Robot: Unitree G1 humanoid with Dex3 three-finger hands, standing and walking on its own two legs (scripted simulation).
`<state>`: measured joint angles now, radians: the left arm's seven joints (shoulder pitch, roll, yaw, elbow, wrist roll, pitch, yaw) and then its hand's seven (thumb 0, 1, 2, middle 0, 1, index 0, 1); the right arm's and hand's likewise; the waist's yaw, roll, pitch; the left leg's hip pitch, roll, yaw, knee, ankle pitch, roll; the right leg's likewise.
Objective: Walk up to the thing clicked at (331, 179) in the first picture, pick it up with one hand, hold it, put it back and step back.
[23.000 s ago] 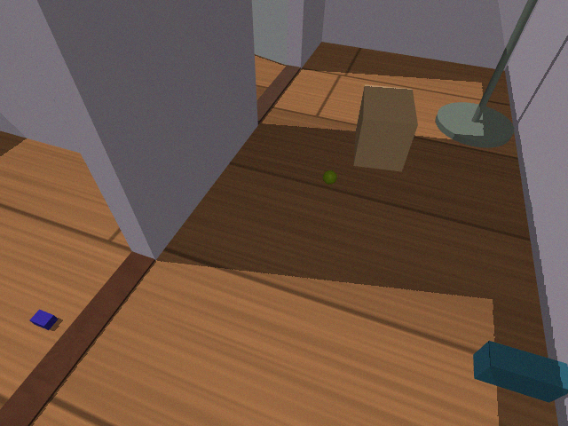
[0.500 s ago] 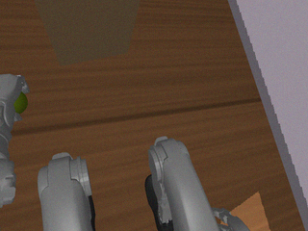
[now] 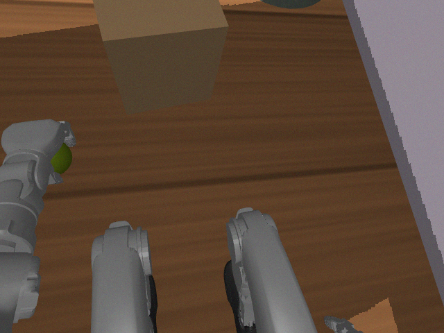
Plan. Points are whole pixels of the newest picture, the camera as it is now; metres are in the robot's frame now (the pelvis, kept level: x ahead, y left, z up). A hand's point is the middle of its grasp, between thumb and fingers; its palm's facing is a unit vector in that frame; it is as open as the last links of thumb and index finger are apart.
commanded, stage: lift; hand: left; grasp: from above
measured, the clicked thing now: (50, 157) +0.47 +0.29 -0.15
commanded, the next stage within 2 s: hold in 1.28 s
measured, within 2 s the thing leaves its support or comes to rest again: neither
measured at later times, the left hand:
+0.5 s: hand out of the picture +0.38 +0.28 +0.06, palm faces -0.42 -0.11 -0.90, open 9.3 cm
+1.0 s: hand out of the picture +0.35 +0.27 +0.22, palm faces -0.45 -0.11 -0.89, open 9.3 cm
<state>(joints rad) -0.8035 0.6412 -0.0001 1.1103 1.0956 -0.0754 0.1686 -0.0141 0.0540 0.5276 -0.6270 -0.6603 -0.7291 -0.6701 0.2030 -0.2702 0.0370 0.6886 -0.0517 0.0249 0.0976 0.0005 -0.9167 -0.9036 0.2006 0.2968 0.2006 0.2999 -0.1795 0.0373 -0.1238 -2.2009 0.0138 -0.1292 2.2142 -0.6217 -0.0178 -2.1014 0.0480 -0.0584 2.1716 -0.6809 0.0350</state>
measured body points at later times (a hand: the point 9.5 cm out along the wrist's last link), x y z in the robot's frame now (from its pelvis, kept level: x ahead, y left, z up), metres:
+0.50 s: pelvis +0.01 +0.00 +0.15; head +0.15 +0.04 +0.57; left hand +0.40 +0.29 +0.11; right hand +0.14 -0.25 +0.03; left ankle +0.09 +0.13 -0.35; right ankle +0.10 -0.13 -0.35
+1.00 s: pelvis +0.05 +0.01 +0.30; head +0.11 +0.02 +0.75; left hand +0.37 +0.27 +0.27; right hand +0.15 -0.25 +0.18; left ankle +0.09 +0.13 -0.35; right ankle +0.10 -0.13 -0.35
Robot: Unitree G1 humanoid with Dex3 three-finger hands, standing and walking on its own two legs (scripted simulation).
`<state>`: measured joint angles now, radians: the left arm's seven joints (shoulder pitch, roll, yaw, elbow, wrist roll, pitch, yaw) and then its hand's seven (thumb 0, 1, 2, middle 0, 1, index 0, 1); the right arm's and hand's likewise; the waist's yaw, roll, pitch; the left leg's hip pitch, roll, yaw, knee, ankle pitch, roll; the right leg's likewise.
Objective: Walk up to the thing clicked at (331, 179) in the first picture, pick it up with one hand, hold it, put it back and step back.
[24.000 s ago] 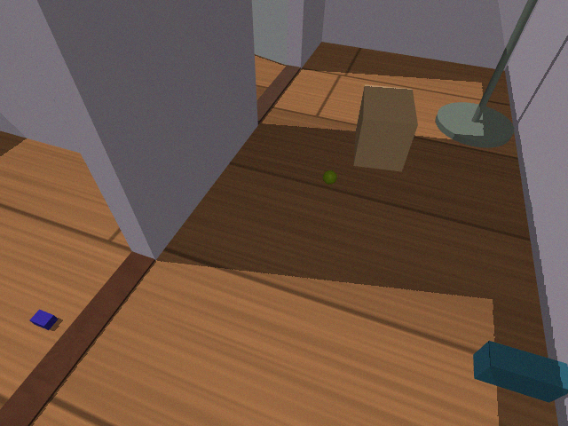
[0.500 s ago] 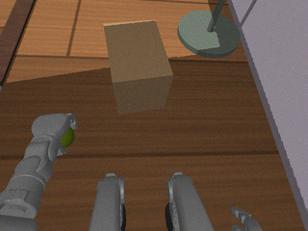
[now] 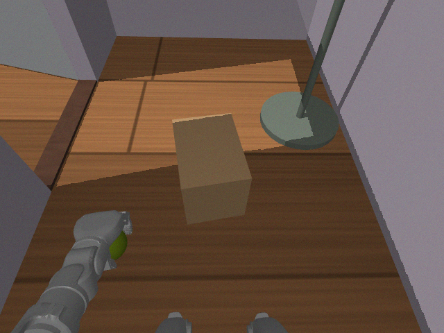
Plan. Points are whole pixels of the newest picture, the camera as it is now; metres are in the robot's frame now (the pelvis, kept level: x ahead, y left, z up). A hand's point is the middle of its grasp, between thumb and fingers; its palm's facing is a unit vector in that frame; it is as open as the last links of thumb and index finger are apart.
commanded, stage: lift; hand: left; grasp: from above
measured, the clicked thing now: (108, 243) +0.35 +0.23 -0.11
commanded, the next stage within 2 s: hold in 0.28 s
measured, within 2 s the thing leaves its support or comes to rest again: neither
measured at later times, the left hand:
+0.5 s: hand (102, 227) +0.34 +0.22 -0.02, palm faces -0.44 -0.06 -0.89, open 9.3 cm
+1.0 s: hand (96, 217) +0.34 +0.22 +0.02, palm faces -0.45 -0.05 -0.89, open 9.3 cm
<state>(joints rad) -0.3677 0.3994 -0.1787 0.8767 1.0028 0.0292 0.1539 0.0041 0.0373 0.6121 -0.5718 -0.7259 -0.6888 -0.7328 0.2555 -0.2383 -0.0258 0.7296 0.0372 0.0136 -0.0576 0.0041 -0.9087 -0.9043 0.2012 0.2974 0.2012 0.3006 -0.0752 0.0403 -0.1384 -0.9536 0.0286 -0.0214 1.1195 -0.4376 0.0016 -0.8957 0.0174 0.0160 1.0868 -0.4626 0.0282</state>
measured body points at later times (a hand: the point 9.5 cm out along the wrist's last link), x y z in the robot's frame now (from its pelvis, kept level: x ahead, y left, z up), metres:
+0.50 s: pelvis +0.03 +0.00 +0.06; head +0.07 -0.01 +0.50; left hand +0.36 +0.22 +0.03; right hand +0.12 -0.27 -0.07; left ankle +0.06 +0.12 -0.65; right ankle +0.04 -0.14 -0.65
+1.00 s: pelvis +0.04 +0.00 +0.07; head +0.06 -0.02 +0.52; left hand +0.36 +0.22 +0.07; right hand +0.15 -0.27 -0.05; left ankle +0.06 +0.12 -0.65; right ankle +0.04 -0.14 -0.65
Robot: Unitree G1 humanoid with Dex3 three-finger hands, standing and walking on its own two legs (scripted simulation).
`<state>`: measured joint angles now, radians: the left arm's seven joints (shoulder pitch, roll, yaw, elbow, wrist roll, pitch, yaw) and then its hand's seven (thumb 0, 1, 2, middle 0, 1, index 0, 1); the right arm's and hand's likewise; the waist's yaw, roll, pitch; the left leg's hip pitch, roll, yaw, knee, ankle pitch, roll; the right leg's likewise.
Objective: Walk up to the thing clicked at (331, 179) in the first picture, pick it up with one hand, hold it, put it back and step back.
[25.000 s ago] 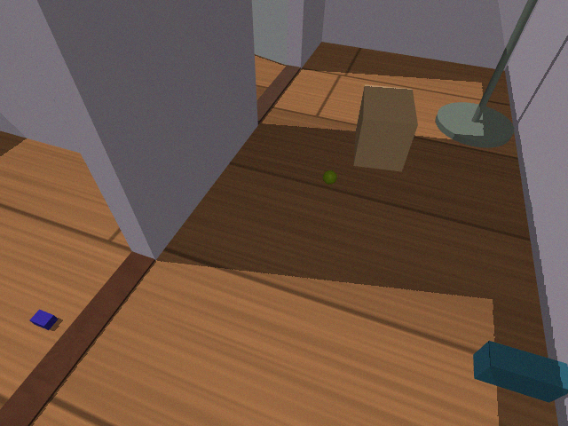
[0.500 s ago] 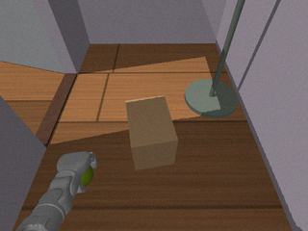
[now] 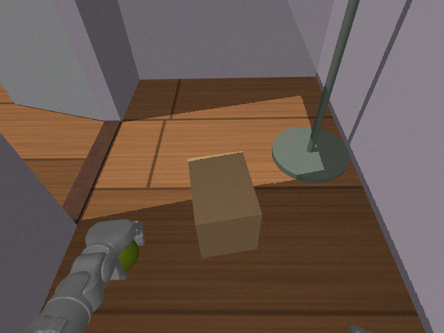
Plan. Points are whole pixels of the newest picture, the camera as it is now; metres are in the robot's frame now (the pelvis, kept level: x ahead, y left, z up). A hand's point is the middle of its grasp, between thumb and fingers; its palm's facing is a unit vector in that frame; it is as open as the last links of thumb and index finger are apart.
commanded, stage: hold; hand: left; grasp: from above
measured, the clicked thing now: (120, 253) +0.32 +0.23 -0.07
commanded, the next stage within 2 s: crouch in 1.28 s
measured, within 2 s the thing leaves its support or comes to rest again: neither
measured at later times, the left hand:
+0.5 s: hand (118, 261) +0.29 +0.21 -0.03, palm faces -0.44 -0.06 -0.89, open 9.3 cm
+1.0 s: hand (115, 263) +0.28 +0.22 -0.03, palm faces -0.46 -0.06 -0.89, open 9.3 cm
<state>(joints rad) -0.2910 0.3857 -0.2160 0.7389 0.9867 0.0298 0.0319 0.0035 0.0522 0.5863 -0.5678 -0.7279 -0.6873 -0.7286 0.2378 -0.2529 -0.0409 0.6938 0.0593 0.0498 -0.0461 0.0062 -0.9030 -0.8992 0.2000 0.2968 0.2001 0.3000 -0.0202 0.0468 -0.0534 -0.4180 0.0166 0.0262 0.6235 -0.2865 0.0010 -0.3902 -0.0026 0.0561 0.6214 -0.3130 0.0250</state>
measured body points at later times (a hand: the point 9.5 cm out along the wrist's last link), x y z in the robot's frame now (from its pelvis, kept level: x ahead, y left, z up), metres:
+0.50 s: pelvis -0.01 -0.01 +0.01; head +0.00 -0.03 +0.46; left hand +0.31 +0.21 +0.02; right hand +0.13 -0.26 -0.11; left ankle +0.02 +0.12 -0.73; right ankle +0.00 -0.14 -0.73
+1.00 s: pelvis -0.01 +0.00 +0.01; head +0.00 -0.03 +0.46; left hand +0.30 +0.22 +0.03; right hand +0.15 -0.25 -0.10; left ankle +0.02 +0.12 -0.73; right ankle +0.00 -0.14 -0.73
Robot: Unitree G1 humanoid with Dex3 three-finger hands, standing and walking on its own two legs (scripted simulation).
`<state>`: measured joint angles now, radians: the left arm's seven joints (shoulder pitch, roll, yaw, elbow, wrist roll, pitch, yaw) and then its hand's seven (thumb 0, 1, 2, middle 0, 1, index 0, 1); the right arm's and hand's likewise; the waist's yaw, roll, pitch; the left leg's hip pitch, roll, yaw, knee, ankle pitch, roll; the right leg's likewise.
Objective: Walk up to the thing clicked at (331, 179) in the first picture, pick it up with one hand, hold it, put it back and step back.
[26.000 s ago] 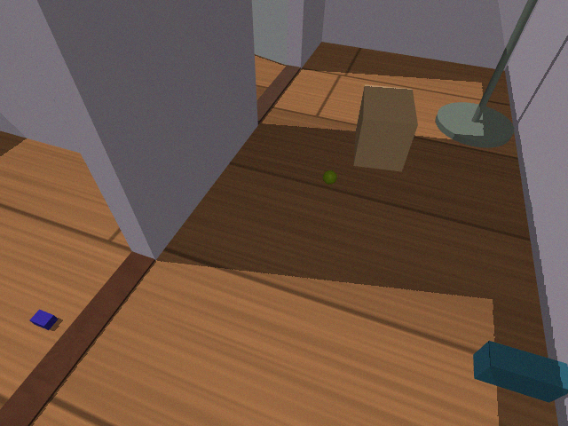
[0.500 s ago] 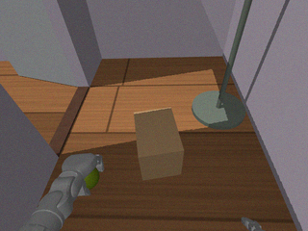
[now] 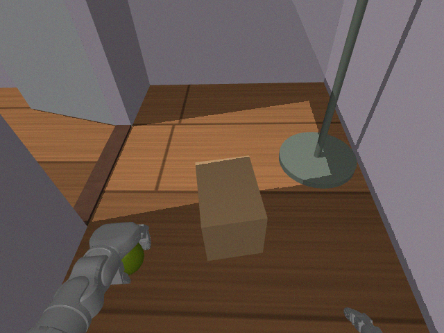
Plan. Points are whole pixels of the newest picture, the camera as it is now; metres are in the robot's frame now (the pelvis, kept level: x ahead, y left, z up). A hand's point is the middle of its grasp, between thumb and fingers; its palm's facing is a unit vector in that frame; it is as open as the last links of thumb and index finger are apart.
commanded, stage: hold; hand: left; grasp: from above
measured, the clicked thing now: (125, 256) +0.31 +0.23 -0.06
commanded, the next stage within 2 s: crouch in 0.28 s
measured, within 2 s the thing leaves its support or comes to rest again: neither
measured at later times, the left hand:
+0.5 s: hand (125, 261) +0.29 +0.22 -0.05, palm faces -0.46 -0.07 -0.89, open 9.3 cm
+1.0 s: hand (148, 275) +0.34 +0.23 -0.24, palm faces -0.41 +0.03 -0.91, open 9.2 cm
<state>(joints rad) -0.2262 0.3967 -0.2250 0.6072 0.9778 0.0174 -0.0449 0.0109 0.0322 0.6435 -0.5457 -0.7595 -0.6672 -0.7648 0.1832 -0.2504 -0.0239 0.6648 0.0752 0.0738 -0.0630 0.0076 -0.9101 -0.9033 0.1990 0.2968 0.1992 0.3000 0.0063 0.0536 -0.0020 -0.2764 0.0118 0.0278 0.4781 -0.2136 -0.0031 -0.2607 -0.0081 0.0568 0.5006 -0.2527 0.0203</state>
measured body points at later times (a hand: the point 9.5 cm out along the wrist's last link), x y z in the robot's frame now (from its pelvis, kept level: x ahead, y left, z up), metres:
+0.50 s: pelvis +0.00 +0.00 +0.00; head +0.02 -0.02 +0.45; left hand +0.31 +0.22 +0.00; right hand +0.15 -0.25 -0.12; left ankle +0.02 +0.12 -0.74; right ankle +0.01 -0.13 -0.74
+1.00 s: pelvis -0.03 +0.00 -0.12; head +0.09 +0.01 +0.31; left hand +0.35 +0.22 -0.18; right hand +0.04 -0.29 -0.24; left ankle +0.02 +0.12 -0.74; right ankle +0.01 -0.13 -0.74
